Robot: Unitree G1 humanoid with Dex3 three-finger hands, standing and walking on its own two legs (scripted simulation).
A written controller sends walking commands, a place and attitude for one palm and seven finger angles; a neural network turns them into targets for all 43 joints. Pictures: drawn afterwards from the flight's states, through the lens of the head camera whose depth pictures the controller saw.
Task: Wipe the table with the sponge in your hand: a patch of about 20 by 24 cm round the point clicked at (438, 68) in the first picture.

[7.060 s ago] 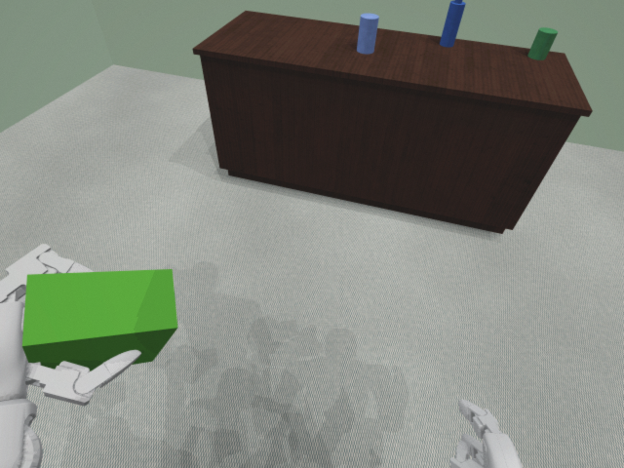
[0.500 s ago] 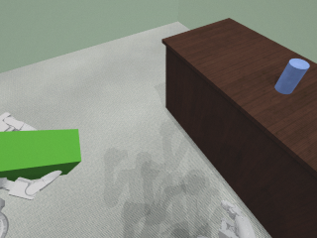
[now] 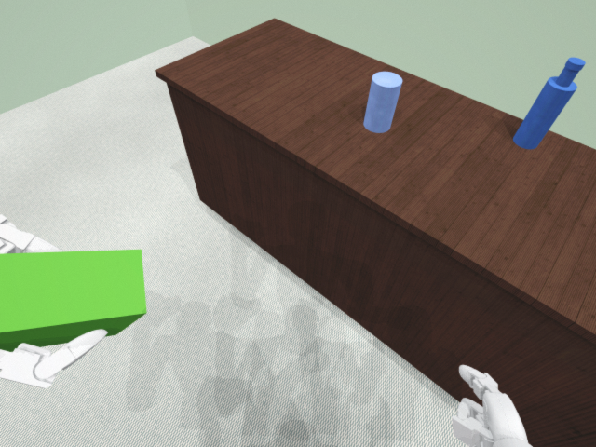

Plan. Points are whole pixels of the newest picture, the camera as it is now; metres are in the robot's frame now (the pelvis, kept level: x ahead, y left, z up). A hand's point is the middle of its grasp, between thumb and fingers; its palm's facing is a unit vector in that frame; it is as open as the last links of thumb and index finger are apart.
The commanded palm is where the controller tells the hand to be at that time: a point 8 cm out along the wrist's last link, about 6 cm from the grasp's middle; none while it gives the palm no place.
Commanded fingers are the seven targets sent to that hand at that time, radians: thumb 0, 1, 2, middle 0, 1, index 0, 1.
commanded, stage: turn to face it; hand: left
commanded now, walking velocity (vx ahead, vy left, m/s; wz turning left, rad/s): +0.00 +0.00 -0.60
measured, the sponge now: (84, 301) +0.22 +0.22 +0.16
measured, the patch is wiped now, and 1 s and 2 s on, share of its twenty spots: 0.00 0.00 0.00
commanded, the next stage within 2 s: take the last steps up to it in 1.72 s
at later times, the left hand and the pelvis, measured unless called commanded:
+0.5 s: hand (273, 311) +0.22 +0.05 +0.17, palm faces +0.01 -0.83 -0.56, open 9.9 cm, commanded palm +0.17 +0.12 +0.19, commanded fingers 0.00 0.10 1.30 -1.20 -1.60 -1.20 -1.60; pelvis -0.07 -0.09 +0.00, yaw -19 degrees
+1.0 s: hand (339, 378) +0.16 -0.01 +0.19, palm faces -0.13 -0.90 -0.41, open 9.9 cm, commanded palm +0.14 +0.06 +0.19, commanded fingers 0.00 0.10 1.30 -1.20 -1.60 -1.20 -1.60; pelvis -0.15 -0.09 +0.00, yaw -33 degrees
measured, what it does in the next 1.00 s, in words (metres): walks backwards, turning right: right foot, then left foot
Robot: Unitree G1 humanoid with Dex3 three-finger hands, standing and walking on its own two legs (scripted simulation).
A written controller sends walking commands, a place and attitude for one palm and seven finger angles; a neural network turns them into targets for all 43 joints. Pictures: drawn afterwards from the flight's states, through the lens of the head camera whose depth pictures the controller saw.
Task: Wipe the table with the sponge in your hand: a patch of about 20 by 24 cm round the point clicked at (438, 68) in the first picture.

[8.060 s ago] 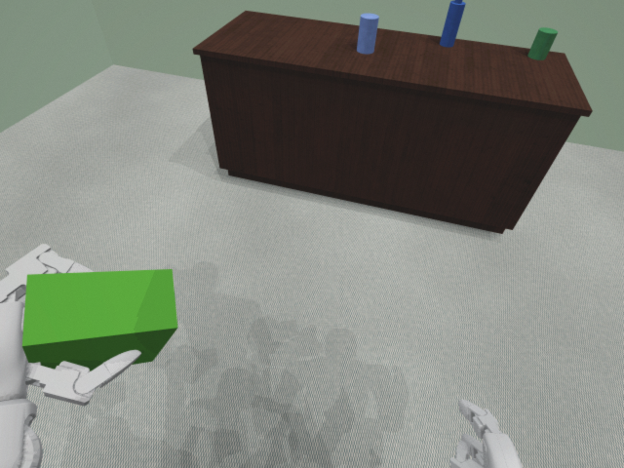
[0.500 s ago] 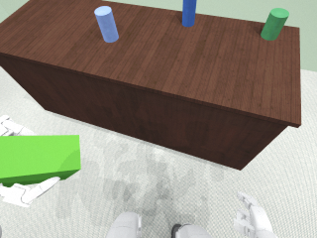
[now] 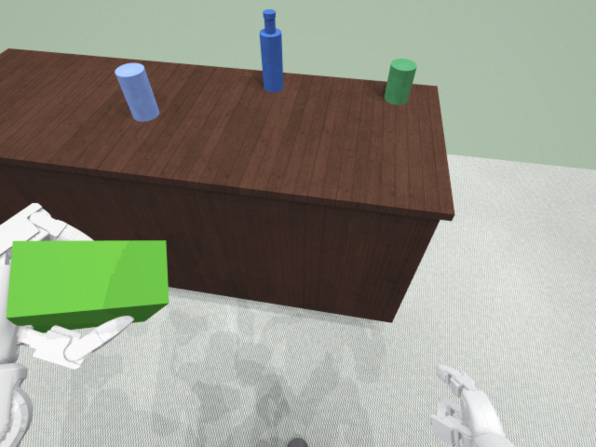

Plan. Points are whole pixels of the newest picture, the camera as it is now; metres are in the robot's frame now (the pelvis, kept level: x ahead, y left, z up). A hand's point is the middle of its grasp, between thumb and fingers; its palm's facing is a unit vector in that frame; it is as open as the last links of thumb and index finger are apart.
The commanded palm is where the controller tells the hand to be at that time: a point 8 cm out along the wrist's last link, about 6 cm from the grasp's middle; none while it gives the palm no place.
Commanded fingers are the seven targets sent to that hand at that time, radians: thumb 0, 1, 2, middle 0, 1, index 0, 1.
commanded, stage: turn to face it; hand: left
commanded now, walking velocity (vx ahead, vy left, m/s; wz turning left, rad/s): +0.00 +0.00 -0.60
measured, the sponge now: (113, 288) +0.23 +0.21 +0.16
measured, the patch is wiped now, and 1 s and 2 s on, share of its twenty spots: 0.00 0.00 0.00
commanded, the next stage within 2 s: take the last steps up to it in 0.72 s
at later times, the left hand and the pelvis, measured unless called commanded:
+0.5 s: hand (270, 288) +0.23 +0.05 +0.18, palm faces -0.02 -0.82 -0.57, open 9.9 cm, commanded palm +0.18 +0.14 +0.18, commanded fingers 0.00 0.10 1.30 -1.20 -1.60 -1.20 -1.60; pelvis -0.06 -0.08 +0.00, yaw -19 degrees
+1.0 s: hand (382, 339) +0.20 -0.05 +0.18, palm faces -0.07 -0.88 -0.48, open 9.9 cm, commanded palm +0.16 +0.04 +0.18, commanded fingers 0.00 0.10 1.30 -1.20 -1.60 -1.20 -1.60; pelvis -0.11 -0.13 +0.00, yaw -27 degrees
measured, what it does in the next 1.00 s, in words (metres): steps to the right, turning right: right foot, then left foot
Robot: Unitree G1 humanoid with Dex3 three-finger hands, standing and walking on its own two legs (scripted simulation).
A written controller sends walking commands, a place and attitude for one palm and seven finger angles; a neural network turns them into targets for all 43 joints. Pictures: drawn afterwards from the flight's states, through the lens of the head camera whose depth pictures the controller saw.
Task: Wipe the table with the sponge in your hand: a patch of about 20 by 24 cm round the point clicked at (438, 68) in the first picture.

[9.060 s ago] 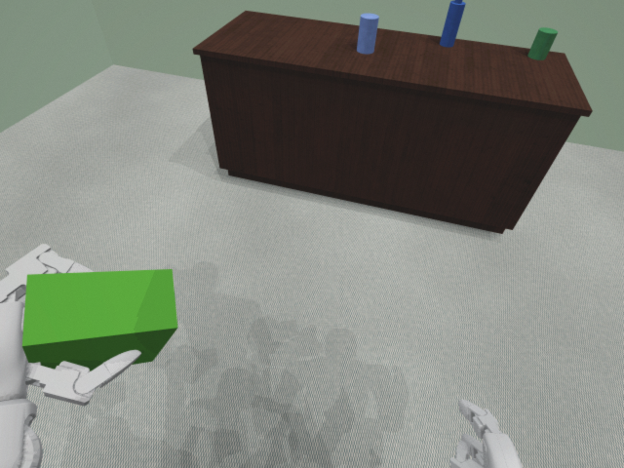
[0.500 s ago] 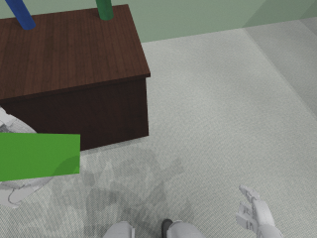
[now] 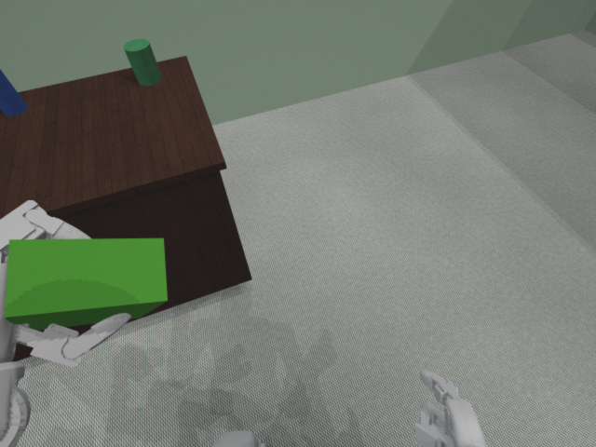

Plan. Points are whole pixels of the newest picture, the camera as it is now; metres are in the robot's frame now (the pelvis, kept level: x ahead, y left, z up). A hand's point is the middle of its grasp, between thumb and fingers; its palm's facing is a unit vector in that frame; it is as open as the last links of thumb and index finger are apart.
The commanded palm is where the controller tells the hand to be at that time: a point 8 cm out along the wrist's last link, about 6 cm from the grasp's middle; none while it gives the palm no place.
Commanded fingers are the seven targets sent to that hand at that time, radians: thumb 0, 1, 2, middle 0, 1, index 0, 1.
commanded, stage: take the last steps up to it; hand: left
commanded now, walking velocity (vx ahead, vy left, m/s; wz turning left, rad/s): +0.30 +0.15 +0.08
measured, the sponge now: (109, 286) +0.25 +0.19 +0.16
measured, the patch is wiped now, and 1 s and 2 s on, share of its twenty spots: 0.00 0.00 0.00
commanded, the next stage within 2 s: come to a stop and stand still in 0.98 s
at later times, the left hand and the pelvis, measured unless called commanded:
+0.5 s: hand (19, 271) +0.25 +0.26 +0.19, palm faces +0.44 -0.78 -0.44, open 9.9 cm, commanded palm +0.19 +0.31 +0.18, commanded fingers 0.00 0.10 1.30 -1.20 -1.60 -1.20 -1.60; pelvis +0.05 +0.02 +0.02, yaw +3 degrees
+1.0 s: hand (34, 181) +0.37 +0.32 +0.18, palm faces +0.39 -0.74 -0.54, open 9.9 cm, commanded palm +0.31 +0.36 +0.18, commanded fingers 0.00 0.10 1.30 -1.20 -1.60 -1.20 -1.60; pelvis +0.16 +0.07 +0.00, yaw +3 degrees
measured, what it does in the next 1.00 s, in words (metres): walks ahead: left foot, then right foot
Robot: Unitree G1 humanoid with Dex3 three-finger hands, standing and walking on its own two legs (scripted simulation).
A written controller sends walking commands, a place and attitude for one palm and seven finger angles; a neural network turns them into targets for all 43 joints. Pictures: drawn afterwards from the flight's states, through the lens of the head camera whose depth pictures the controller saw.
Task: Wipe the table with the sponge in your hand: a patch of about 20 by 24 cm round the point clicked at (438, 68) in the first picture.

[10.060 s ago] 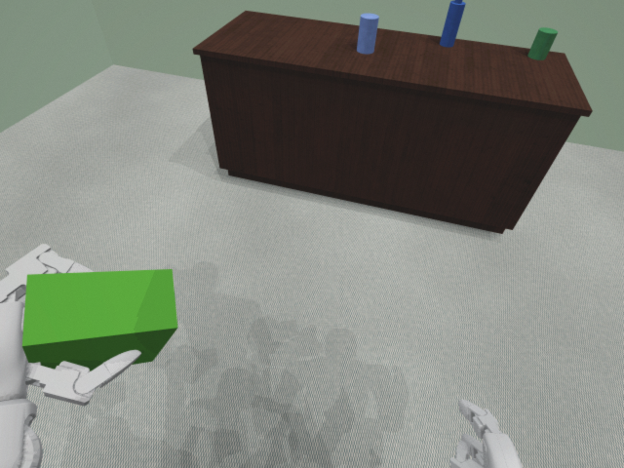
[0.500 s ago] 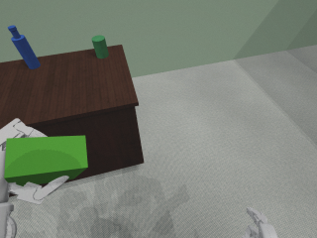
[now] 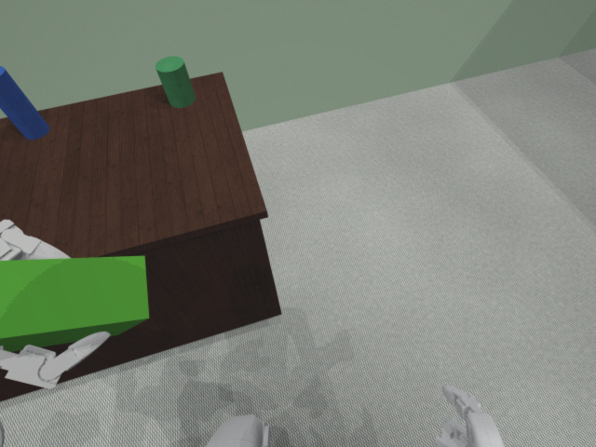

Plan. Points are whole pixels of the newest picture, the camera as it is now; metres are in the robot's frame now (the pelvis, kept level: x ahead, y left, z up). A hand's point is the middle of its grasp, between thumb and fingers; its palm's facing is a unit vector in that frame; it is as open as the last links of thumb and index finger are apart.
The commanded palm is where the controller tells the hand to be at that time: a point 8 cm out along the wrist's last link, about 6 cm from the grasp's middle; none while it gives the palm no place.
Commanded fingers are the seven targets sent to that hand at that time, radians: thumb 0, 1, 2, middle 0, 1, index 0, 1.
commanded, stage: come to a stop and stand still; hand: left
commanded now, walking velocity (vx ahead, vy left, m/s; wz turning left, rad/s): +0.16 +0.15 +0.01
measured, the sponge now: (88, 304) +0.23 +0.21 +0.15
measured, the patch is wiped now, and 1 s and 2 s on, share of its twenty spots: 0.00 0.00 0.00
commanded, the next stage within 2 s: look again from close up in 1.66 s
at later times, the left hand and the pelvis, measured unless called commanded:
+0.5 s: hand (31, 240) +0.28 +0.27 +0.19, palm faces +0.30 -0.85 -0.44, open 9.9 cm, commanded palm +0.23 +0.32 +0.18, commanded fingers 0.00 0.10 1.30 -1.20 -1.60 -1.20 -1.60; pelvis +0.05 +0.05 +0.00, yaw -3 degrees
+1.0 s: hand (65, 313) +0.21 +0.22 +0.17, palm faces +0.36 -0.84 -0.41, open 9.9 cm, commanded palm +0.16 +0.26 +0.18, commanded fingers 0.00 0.10 1.30 -1.20 -1.60 -1.20 -1.60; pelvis -0.01 -0.01 +0.00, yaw -2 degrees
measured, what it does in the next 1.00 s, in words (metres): steps on the spot: left foot, then right foot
